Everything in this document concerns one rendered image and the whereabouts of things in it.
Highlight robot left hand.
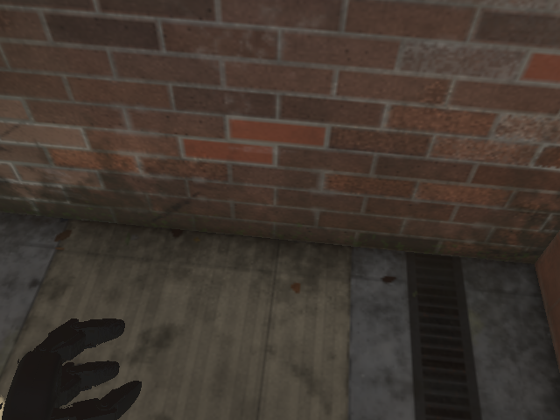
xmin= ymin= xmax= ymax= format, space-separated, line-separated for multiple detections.
xmin=0 ymin=318 xmax=142 ymax=420

